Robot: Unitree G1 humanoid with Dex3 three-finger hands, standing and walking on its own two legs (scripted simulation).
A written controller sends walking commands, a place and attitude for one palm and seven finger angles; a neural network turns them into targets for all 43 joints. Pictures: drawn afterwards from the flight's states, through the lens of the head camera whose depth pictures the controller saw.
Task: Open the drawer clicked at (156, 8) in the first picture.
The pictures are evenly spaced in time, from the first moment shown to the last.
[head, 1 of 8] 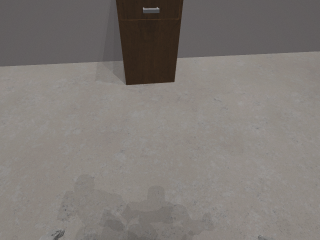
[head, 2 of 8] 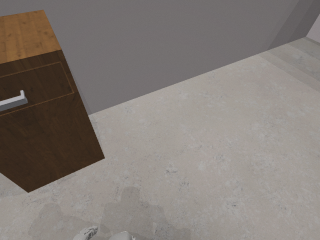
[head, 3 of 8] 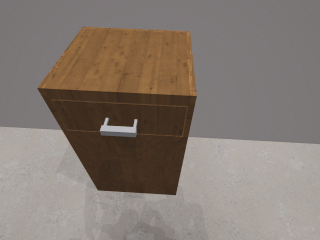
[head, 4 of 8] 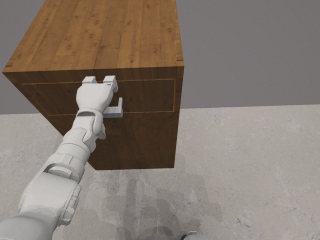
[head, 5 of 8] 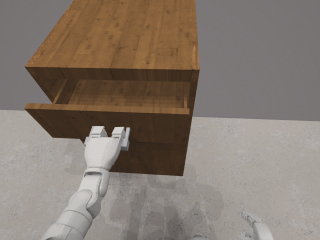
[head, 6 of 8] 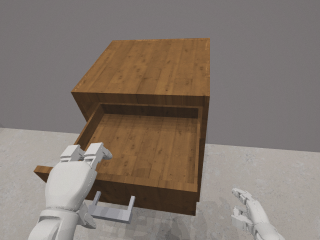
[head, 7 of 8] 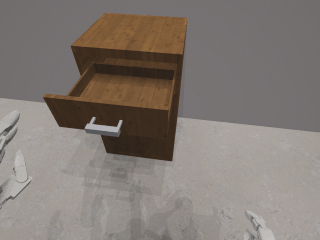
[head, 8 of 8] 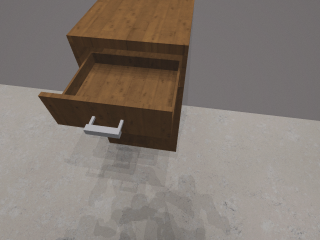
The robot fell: no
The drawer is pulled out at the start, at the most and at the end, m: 0.00 0.30 0.30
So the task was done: yes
